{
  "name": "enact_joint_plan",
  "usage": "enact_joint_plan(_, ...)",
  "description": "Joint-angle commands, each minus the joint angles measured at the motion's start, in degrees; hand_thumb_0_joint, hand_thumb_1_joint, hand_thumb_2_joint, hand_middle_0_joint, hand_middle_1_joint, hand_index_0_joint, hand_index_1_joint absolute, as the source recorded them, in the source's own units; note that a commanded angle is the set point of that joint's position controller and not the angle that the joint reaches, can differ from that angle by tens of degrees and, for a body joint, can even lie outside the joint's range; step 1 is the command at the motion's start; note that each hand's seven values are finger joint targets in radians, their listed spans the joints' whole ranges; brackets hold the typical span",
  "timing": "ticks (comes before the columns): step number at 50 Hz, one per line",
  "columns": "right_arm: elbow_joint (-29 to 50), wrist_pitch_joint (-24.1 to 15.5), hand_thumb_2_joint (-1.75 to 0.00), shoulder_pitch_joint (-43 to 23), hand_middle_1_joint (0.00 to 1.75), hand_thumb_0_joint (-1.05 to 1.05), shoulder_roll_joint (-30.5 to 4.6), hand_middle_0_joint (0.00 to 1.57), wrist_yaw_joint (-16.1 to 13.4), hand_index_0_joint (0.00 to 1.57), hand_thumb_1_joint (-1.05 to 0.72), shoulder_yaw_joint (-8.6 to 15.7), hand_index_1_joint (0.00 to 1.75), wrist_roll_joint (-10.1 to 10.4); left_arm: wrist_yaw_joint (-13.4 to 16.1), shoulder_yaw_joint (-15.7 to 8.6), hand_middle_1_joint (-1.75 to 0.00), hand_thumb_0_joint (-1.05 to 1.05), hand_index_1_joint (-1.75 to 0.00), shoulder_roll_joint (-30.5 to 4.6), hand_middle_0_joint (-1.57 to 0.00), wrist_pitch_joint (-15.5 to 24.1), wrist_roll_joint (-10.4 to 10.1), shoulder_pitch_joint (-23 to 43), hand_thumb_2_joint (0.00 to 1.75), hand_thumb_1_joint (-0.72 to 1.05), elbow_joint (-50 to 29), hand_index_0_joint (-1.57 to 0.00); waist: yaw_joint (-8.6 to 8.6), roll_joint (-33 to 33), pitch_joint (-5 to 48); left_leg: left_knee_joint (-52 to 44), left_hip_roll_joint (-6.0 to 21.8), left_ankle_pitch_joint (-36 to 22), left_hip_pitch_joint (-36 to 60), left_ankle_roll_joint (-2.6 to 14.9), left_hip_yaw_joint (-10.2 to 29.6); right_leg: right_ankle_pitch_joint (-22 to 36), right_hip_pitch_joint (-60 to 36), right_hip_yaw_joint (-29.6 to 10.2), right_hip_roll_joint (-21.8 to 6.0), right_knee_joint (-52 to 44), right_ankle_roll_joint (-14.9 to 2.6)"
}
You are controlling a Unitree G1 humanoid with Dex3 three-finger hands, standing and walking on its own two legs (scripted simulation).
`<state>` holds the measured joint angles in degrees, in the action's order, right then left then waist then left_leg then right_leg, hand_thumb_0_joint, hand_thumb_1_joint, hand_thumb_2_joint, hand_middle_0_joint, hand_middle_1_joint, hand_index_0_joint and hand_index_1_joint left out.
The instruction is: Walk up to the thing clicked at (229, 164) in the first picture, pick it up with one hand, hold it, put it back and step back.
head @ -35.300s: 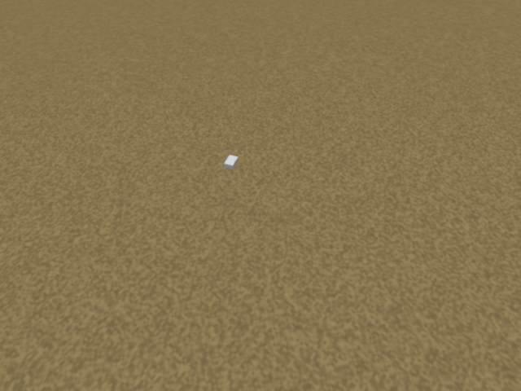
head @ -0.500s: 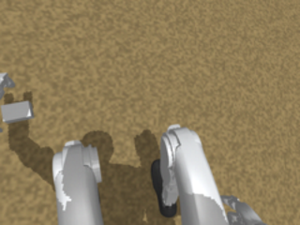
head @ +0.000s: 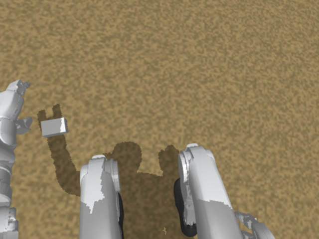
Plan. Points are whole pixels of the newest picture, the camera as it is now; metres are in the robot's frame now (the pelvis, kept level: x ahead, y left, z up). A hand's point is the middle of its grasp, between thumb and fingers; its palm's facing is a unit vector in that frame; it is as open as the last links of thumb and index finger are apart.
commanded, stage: home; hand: left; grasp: from above
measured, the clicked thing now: (54, 127) +0.45 +0.34 -0.38
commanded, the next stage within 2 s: none
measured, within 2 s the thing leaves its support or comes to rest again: neither
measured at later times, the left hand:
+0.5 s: hand out of the picture +0.25 +0.24 +0.09, palm faces +0.02 -0.91 -0.41, open 7.4 cm
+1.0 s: hand out of the picture +0.23 +0.19 +0.27, palm faces +0.19 -0.96 -0.20, open 7.4 cm
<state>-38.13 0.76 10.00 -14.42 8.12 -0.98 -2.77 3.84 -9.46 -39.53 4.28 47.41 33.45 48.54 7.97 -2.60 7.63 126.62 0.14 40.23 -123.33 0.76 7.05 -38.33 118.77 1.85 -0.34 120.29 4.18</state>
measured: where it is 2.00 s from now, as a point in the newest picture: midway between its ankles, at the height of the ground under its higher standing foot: (152, 224)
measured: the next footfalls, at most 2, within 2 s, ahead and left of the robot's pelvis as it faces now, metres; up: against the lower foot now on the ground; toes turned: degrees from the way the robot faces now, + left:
none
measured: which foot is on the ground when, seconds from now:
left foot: down 0.00-1.00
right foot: down 0.00-1.00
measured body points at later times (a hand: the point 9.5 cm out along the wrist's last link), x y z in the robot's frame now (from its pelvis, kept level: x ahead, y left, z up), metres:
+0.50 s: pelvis +0.02 -0.01 +0.18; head +0.14 +0.03 +0.61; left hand +0.25 +0.28 +0.11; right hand +0.25 -0.22 +0.10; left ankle +0.07 +0.12 -0.36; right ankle +0.10 -0.15 -0.36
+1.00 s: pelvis +0.08 -0.01 +0.31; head +0.10 +0.00 +0.76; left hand +0.21 +0.24 +0.29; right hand +0.25 -0.24 +0.25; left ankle +0.07 +0.12 -0.36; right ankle +0.10 -0.15 -0.36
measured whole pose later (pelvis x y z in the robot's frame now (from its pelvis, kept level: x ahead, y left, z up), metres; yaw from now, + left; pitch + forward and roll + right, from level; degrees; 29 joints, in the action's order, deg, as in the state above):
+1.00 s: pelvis +0.08 -0.01 +0.31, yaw +7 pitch +12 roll -3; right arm -29.6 -11.5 18.5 -12.5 -10.6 -1.6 1.0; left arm 2.8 -2.2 -12.2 -26.7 -3.9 -28.9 -8.4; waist 3.4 -3.3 10.9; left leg 58.8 2.5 28.8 -42.0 -1.0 3.7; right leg -26.7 39.2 2.6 -0.5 54.1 1.6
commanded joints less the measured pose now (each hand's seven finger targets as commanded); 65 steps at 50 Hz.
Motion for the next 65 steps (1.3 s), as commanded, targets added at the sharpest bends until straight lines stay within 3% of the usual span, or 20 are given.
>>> enact_joint_plan(1, 5.38, -0.68, -0.9, 5.73, 0.3, 0.0, -13.64, 0.2, -2.67, 0.2, -0.9, 5.65, 0.3, 1.98, -3.99, -3.48, -0.3, 0.0, -0.3, -11.34, -0.2, -2.34, -11.19, 0.31, 0.9, 0.9, -20.5, -0.2, -2.46, -8.07, 36.53, -22.4, -0.29, -13.94, 34.62, 0.91, -1.51, 13.89, -23.12, 3.71, 1.25, -16.27, -5.98)
enact_joint_plan(3, 6.58, -1.01, -0.9, 4.3, 0.3, 0.0, -12.6, 0.2, -3.44, 0.2, -0.9, 5.82, 0.3, 2.44, -4.74, -2.94, -0.3, 0.0, -0.3, -9.0, -0.2, -2.33, -15.03, -0.71, 0.9, 0.9, -26.91, -0.2, -2.89, -9.78, 36.4, -25.64, 0.28, -11.93, 37.79, 0.79, -1.29, 12.64, -24.59, 3.16, 1.0, -18.61, -5.93)
enact_joint_plan(4, 7.38, -1.16, -0.9, 3.87, 0.3, 0.0, -12.54, 0.2, -3.8, 0.2, -0.9, 5.97, 0.3, 2.61, -4.65, -3.86, -0.3, 0.0, -0.3, -9.11, -0.2, -2.58, -16.27, -2.22, 0.9, 0.9, -28.85, -0.2, -3.55, -9.47, 37.29, -27.23, 0.56, -11.04, 39.49, 0.74, -1.12, 12.1, -26.09, 3.1, 0.96, -19.66, -5.88)
enact_joint_plan(8, 9.1, -2.29, -0.9, 1.12, 0.3, 0.0, -11.83, 0.2, -5.13, 0.2, -0.9, 6.0, 0.3, 3.33, -4.32, -1.76, -0.3, 0.0, -0.3, -2.87, -0.2, -4.3, -22.2, -8.09, 0.9, 0.9, -33.48, -0.2, -3.16, -9.38, 33.2, -33.75, 1.02, -6.96, 43.9, 0.39, -0.19, 9.18, -28.47, 3.1, 0.68, -24.25, -5.79)
enact_joint_plan(12, 11.24, -3.69, -0.9, -1.37, 0.3, 0.0, -11.54, 0.2, -6.66, 0.2, -0.9, 6.07, 0.3, 3.96, -3.36, -2.08, -0.3, 0.0, -0.3, -0.2, -0.2, -7.7, -27.75, -14.76, 0.9, 0.9, -39.85, -0.2, -4.16, -9.51, 33.03, -39.75, 1.01, -4.69, 49.7, 0.2, 0.17, 7.66, -33.83, 2.56, 0.46, -29.45, -5.55)
enact_joint_plan(14, 12.68, -4.45, -0.9, -2.22, 0.3, 0.0, -10.57, 0.2, -7.49, 0.2, -0.9, 5.74, 0.3, 4.31, -2.93, -0.6, -0.3, 0.0, -0.3, 2.79, -0.2, -9.83, -30.99, -18.23, 0.9, 0.9, -43.59, -0.2, -3.39, -7.87, 32.08, -41.76, 0.86, -3.76, 51.48, 0.39, -0.82, 6.78, -37.76, 2.03, 0.66, -33.5, -5.47)
enact_joint_plan(15, 12.27, -4.75, -0.9, -2.51, 0.3, 0.0, -10.2, 0.2, -7.88, 0.2, -0.9, 5.44, 0.3, 4.45, -2.68, -0.05, -0.3, 0.0, -0.3, 4.67, -0.2, -11.16, -32.35, -21.95, 0.9, 0.9, -41.25, -0.2, -2.85, -6.17, 29.26, -42.78, 0.69, -4.27, 51.48, 0.41, -0.89, 6.74, -39.24, 1.71, 0.44, -35.14, -5.35)
enact_joint_plan(17, 12.94, -5.35, -0.9, -3.28, 0.3, 0.0, -9.65, 0.2, -8.79, 0.2, -0.9, 4.88, 0.3, 4.6, -1.9, -1.65, -0.3, 0.0, -0.3, 3.77, -0.2, -13.29, -35.43, -24.11, 0.9, 0.9, -44.84, -0.2, -3.65, -5.68, 29.17, -44.92, 0.5, -4.6, 53.92, 0.56, -1.55, 6.5, -43.08, 0.97, 0.43, -38.5, -5.32)
enact_joint_plan(19, 14.14, -6.06, -0.9, -3.72, 0.3, 0.0, -9.0, 0.2, -9.69, 0.2, -0.9, 4.41, 0.3, 4.75, -1.59, -0.56, -0.3, 0.0, -0.3, 6.05, -0.2, -15.27, -38.16, -26.72, 0.9, 0.9, -47.91, -0.2, -3.38, -5.68, 27.13, -47.76, 0.47, -3.03, 55.95, 0.52, -1.38, 5.23, -45.6, 0.53, 0.51, -41.4, -5.28)
enact_joint_plan(20, 13.99, -6.44, -0.9, -3.7, 0.3, 0.0, -8.61, 0.2, -10.2, 0.2, -0.9, 4.26, 0.3, 4.81, -1.38, 0.08, -0.3, 0.0, -0.3, 7.04, -0.2, -16.24, -39.24, -27.81, 0.9, 0.9, -48.17, -0.2, -2.68, -5.54, 25.99, -49.06, 0.45, -2.97, 57.02, 0.57, -1.59, 5.21, -46.96, 0.39, 0.59, -43.23, -5.23)
enact_joint_plan(22, 14.55, -7.2, -0.9, -3.02, 0.3, 0.0, -7.76, 0.2, -11.13, 0.2, -0.9, 3.65, 0.3, 5.08, -0.63, -0.18, -0.3, 0.0, -0.3, 8.28, -0.2, -17.98, -41.23, -30.67, 0.9, 0.9, -50.31, -0.2, -3.17, -4.93, 25.52, -51.33, 0.26, -4.03, 59.52, 0.56, -1.91, 5.91, -51.12, -0.07, 0.54, -46.26, -5.25)
enact_joint_plan(25, 14.52, -8.26, -0.9, -1.46, 0.3, 0.0, -6.58, 0.2, -12.69, 0.2, -0.9, 2.77, 0.3, 5.13, 0.38, 0.8, -0.3, 0.0, -0.3, 11.35, -0.2, -20.65, -43.74, -35.47, 0.9, 0.9, -52.18, -0.2, -2.83, -4.54, 24.55, -54.85, 0.28, -9.53, 64.68, 0.23, -2.13, 10.69, -57.59, -0.12, 0.75, -50.54, -5.14)
enact_joint_plan(30, 14.59, -10.4, -0.9, 0.63, 0.3, 0.0, -5.57, 0.2, -15.76, 0.2, -0.9, 1.4, 0.3, 5.19, 1.19, 0.57, -0.3, 0.0, -0.3, 15.2, -0.2, -23.87, -48.03, -42.05, 0.9, 0.9, -54.47, -0.2, -3.8, -4.09, 20.11, -62.11, 0.75, -14.27, 72.54, -0.26, -1.46, 14.62, -65.19, 0.23, 0.85, -57.14, -5.05)
enact_joint_plan(38, 15.99, -13.55, -0.9, 3.89, 0.3, 0.0, -4.41, 0.2, -18.71, 0.2, -0.9, 1.02, 0.3, 4.49, 0.48, 1.62, -0.3, 0.0, -0.3, 19.44, -0.2, -27.05, -51.44, -53.29, 0.9, 0.9, -61.2, -0.2, -4.69, -3.51, 14.12, -71.68, 0.68, -22.14, 82.92, -0.68, -3.01, 21.21, -77.67, 1.49, 1.61, -67.56, -4.51)
enact_joint_plan(41, 16.73, -14.31, -0.9, 4.55, 0.3, 0.0, -3.96, 0.2, -19.23, 0.2, -0.9, 1.14, 0.3, 4.33, 0.13, 2.88, -0.3, 0.0, -0.3, 20.65, -0.2, -27.94, -51.46, -58.6, 0.9, 0.9, -64.49, -0.2, -4.85, -2.39, 13.25, -73.06, 0.18, -27.96, 85.78, -0.58, -4.11, 26.03, -81.97, 1.83, 1.92, -70.38, -4.43)
enact_joint_plan(45, 17.17, -15.12, -0.9, 4.41, 0.3, 0.0, -3.83, 0.2, -19.54, 0.2, -0.9, 1.27, 0.3, 3.87, -0.37, 3.91, -0.3, 0.0, -0.3, 21.56, -0.2, -28.74, -50.88, -61.4, 0.9, 0.9, -66.09, -0.2, -4.92, 0.01, 8.96, -75.65, -0.04, -26.87, 86.88, -0.18, -4.38, 24.99, -83.75, 2.14, 2.03, -73.55, -4.2)
enact_joint_plan(51, 17.24, -16.46, -0.9, 3.58, 0.3, 0.0, -4.62, 0.2, -19.44, 0.2, -0.9, 1.95, 0.3, 3.36, -1.73, 4.48, -0.3, 0.0, -0.3, 21.82, -0.2, -28.87, -50.35, -61.81, 0.9, 0.9, -66.77, -0.2, -4.86, 1.07, 4.73, -78.11, -0.07, -25.28, 88.25, -0.09, -4.8, 22.87, -84.15, 2.78, 1.99, -75.41, -3.95)
enact_joint_plan(65, 16.15, -18.13, -0.9, 2.19, 0.3, 0.0, -5.12, 0.2, -19.02, 0.2, -0.9, 2.09, 0.3, 2.8, -2.59, 4.12, -0.3, 0.0, -0.3, 20.72, -0.2, -27.65, -49.76, -59.46, 0.9, 0.9, -67.52, -0.2, -5.27, -1.6, 5.81, -78.47, -0.15, -25.22, 90.13, -0.43, -4.5, 23.03, -84.49, 2.68, 1.62, -74.78, -3.94)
